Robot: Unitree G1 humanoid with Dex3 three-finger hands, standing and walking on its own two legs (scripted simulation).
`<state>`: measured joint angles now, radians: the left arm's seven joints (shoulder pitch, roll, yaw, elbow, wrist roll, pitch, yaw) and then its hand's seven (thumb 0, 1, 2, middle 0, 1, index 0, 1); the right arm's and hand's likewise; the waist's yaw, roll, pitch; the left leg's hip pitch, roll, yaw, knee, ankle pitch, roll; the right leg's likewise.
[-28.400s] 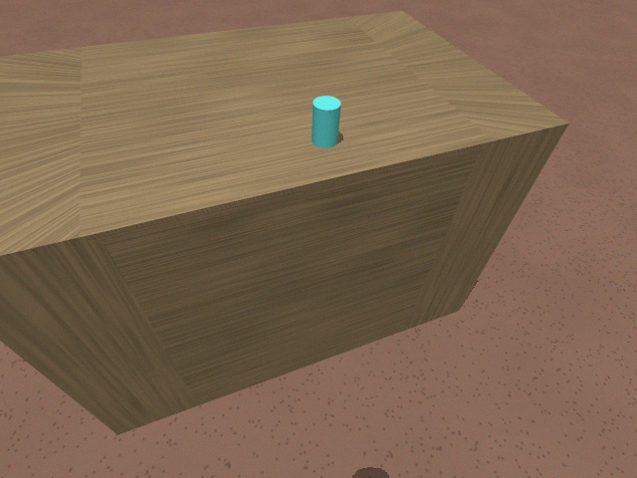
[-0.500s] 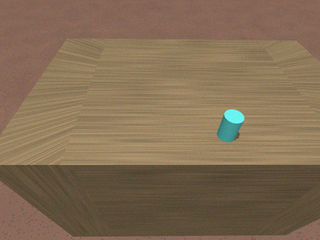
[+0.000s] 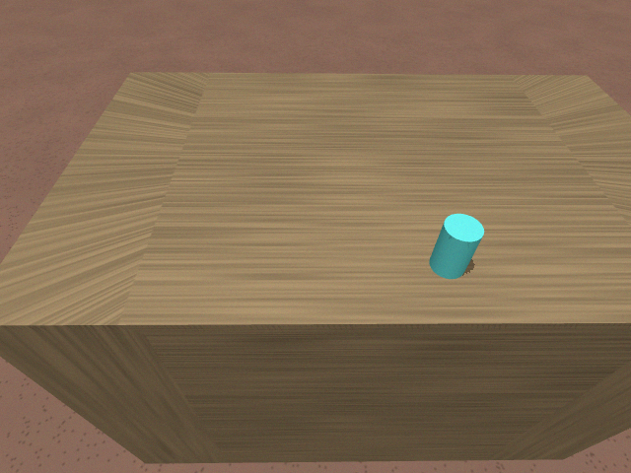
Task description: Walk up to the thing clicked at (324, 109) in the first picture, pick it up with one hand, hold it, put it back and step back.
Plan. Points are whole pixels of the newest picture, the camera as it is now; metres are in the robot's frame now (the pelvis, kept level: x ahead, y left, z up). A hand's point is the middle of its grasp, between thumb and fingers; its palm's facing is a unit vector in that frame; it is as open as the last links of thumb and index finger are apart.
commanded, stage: stand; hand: right
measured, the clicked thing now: (454, 247) +0.41 -0.20 +0.06
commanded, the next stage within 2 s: step back in 0.12 s
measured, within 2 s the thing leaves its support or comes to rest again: neither
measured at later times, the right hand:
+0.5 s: hand out of the picture +0.00 -0.24 -0.17, palm faces -0.05 +0.89 -0.45, open 7.4 cm
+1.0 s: hand out of the picture -0.07 -0.23 -0.17, palm faces +0.06 +0.93 -0.37, open 7.4 cm
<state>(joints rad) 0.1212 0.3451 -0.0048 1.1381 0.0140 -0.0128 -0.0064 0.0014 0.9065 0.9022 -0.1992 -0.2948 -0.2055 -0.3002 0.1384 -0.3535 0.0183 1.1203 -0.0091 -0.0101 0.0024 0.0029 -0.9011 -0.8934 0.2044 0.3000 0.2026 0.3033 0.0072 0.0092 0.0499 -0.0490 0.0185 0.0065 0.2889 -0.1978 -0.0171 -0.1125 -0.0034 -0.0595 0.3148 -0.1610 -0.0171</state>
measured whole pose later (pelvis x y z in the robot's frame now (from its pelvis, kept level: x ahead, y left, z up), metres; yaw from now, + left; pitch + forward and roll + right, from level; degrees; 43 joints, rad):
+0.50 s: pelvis -0.07 +0.05 -0.03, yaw +0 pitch -2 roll +0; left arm 0.01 0.41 0.05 0.89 0.02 0.06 0.01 0.00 0.91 0.90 -0.20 -0.29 -0.21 -0.30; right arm 0.14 -0.40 -0.06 0.96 -0.03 0.04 0.01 0.00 -0.90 -0.89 0.20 0.30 0.20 0.30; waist 0.00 -0.07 0.21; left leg -0.25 -0.03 -0.01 0.66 -0.37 0.01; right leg -0.43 -0.04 0.06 0.76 -0.40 0.00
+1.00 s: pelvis -0.16 +0.04 -0.02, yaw -6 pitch -2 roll +1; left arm 0.17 0.36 0.06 0.84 0.03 0.04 -0.01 0.00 0.91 0.90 -0.20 -0.29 -0.21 -0.30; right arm 0.11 -0.40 -0.04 0.87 0.01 0.06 -0.02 0.00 -0.90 -0.89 0.21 0.30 0.20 0.30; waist 0.02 0.02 0.18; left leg -0.45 -0.07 -0.10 1.07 -0.52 0.00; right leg -0.26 0.02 0.05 0.64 -0.33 -0.03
